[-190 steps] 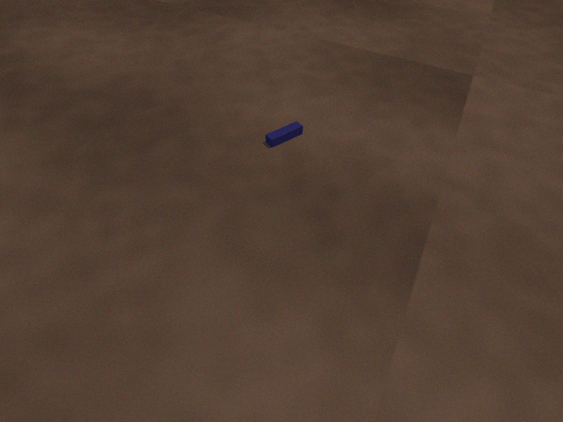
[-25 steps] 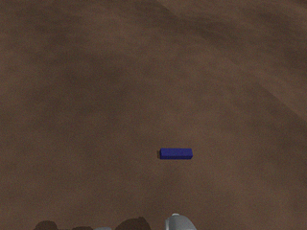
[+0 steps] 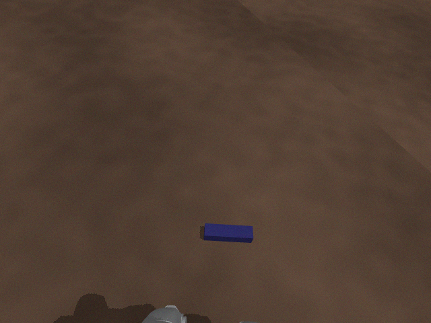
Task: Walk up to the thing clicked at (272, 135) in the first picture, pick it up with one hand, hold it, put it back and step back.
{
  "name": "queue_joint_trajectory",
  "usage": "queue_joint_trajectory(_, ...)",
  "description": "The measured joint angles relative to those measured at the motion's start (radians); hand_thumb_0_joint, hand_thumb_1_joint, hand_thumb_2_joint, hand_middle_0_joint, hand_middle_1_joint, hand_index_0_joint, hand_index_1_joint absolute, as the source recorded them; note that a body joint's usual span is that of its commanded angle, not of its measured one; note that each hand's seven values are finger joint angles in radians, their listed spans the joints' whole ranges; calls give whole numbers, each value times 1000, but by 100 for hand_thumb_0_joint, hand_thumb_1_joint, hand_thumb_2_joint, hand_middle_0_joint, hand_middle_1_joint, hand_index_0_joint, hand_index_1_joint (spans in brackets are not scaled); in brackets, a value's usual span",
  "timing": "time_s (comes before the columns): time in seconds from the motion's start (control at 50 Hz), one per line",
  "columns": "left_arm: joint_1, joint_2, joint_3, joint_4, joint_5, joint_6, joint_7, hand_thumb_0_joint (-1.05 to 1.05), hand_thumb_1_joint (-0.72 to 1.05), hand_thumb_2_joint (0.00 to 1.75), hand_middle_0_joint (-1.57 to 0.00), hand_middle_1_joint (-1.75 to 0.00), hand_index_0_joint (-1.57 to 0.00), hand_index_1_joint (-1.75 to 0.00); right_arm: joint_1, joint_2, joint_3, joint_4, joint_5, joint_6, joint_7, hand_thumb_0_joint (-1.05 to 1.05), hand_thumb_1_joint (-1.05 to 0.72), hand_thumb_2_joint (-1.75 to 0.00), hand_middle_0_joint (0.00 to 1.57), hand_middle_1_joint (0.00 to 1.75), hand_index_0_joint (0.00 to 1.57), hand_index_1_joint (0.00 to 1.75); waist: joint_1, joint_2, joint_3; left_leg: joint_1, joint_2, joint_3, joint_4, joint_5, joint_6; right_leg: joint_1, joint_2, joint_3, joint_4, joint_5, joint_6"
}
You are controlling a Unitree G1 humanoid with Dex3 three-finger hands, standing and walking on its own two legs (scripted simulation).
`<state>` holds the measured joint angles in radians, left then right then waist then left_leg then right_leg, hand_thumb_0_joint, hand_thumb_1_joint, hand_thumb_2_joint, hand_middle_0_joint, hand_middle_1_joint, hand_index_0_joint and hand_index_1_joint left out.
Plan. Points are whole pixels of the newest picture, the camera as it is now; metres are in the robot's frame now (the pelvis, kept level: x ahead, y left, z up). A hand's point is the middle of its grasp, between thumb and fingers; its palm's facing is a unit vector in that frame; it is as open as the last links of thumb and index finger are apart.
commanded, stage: walk up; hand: left
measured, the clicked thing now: (228, 233) +0.59 -0.08 -0.71
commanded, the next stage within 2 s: none
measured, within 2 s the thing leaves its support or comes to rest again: neither
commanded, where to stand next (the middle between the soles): +0.25 -0.39 m, yaw +3 degrees
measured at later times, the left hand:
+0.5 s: hand (187, 315) +0.16 +0.06 -0.13, palm faces -0.01 -0.93 -0.38, open 7.3 cm
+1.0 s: hand (270, 282) +0.24 -0.12 -0.15, palm faces -0.04 -0.92 -0.39, open 7.3 cm
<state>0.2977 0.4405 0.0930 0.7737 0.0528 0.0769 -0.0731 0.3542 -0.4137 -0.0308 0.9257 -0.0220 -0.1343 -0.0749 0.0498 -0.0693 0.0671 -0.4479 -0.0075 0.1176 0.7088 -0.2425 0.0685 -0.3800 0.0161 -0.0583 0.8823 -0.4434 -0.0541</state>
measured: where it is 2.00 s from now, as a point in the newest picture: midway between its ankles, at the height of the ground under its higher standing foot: outside the picture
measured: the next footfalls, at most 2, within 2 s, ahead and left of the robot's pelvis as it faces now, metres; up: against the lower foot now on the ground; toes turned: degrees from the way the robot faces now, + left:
right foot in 0.34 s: +0.15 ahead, -0.34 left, +0.00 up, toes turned -5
left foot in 0.64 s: +0.24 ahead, -0.20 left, +0.00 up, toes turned +6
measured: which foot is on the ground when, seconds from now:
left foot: down 0.00-0.36, up 0.38-0.62, down 0.64-0.98, up 1.00-1.00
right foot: up 0.00-0.32, down 0.34-0.66, up 0.68-0.96, down 0.98-1.00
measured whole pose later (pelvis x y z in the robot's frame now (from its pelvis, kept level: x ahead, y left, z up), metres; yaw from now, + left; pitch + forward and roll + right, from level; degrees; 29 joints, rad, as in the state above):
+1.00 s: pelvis +0.16 -0.42 -0.01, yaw -1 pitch -2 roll -1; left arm 0.27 0.46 0.10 0.85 0.03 0.03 -0.05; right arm 0.33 -0.50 -0.06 0.93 -0.04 -0.04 -0.04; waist -0.01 -0.04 0.06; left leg -0.46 0.17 -0.04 0.90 -0.48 0.04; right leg -0.43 -0.05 0.03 0.84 -0.39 0.05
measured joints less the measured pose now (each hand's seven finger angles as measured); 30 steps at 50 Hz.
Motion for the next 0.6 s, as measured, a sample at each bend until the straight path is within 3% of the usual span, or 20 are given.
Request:
queue_joint_trajectory(0.08, -8, 6, -3, 16, 6, 23, -6, 0, 91, 90, -21, -30, -21, -30, -1, 14, 2, 0, 10, 18, -11, 0, -90, -90, 22, 30, 21, 30, -31, -52, 1, 44, 23, -6, -9, -30, -26, -110, 1, 105, 237, 9, 27)
queue_joint_trajectory(0.18, -29, 20, 13, 13, 6, 17, -24, 0, 91, 90, -21, -30, -21, -30, 14, -15, -11, -1, 0, 19, -2, 0, -90, -90, 22, 30, 21, 30, -50, -67, 2, 76, 85, -36, -22, -47, -66, -180, -84, 157, 218, 69, 65)
queue_joint_trajectory(0.24, -44, 38, 27, 13, 5, 24, -35, 0, 91, 90, -21, -30, -21, -30, 20, -41, -23, -6, -11, 22, 7, 0, -90, -90, 22, 30, 21, 30, -62, -63, 0, 75, 129, -60, -7, -71, -78, -184, -128, 152, 140, 62, 74)
queue_joint_trajectory(0.32, -58, 62, 44, 13, 3, 25, -43, 0, 91, 90, -21, -30, -21, -30, 20, -86, -39, 1, -16, 35, 8, 0, -89, -90, 22, 30, 21, 30, -70, -43, -13, 61, 196, -97, 37, -119, -86, -134, -147, 112, 0, 45, 63)
queue_joint_trajectory(0.34, -56, 66, 49, 11, 2, 17, -42, 0, 91, 90, -21, -30, -21, -30, 17, -99, -42, 8, -18, 43, 6, 0, -89, -90, 22, 30, 21, 30, -67, -32, -17, 52, 217, -110, 65, -140, -78, -105, -139, 96, -53, 71, 69)
queue_joint_trajectory(0.36, -60, 57, 54, 13, 6, 5, -37, 0, 91, 90, -21, -30, -21, -30, 10, -117, -47, 19, -20, 53, 2, 0, -89, -90, 22, 30, 21, 30, -62, 1, -10, 36, 246, -145, 116, -179, -50, -98, -110, 71, -39, 78, 88)
queue_joint_trajectory(0.4, -60, 39, 47, 8, 12, -14, -25, 0, 91, 90, -20, -30, -21, -30, -9, -127, -57, 47, -9, 84, -16, 0, -90, -90, 21, 30, 21, 30, -49, 30, -10, -31, 205, -209, 301, -289, -32, -105, -85, 40, 17, 40, 88)
queue_joint_trajectory(0.46, -47, -3, 23, 6, 1, -24, -9, 0, 91, 90, -20, -30, -21, -30, -46, -114, -50, 76, 14, 91, -24, 0, -90, -90, 21, 30, 21, 30, -25, 54, -6, -108, 113, -180, 467, -273, -27, -57, -63, 10, -33, 41, 58)
queue_joint_trajectory(0.52, -23, -22, 9, 7, 2, -28, -1, 0, 91, 90, -21, -30, -21, -30, -67, -81, -28, 67, 19, 59, -12, 0, -90, -90, 21, 30, 21, 30, -1, 52, 1, -128, 67, -80, 402, -253, -28, -2, -40, -7, -109, 60, 21)
queue_joint_trajectory(0.6, 3, -19, -3, -8, 11, -23, 7, 0, 90, 90, -21, -30, -21, -30, -65, -23, -4, 38, 20, 29, 1, 0, -90, -90, 21, 30, 21, 30, 29, 28, 12, -83, 18, 5, 176, -181, -17, 48, -7, -28, -163, 58, -13)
